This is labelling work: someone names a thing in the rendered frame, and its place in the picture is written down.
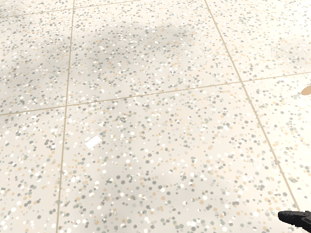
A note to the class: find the right robot hand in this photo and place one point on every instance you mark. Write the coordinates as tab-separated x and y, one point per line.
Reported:
297	218

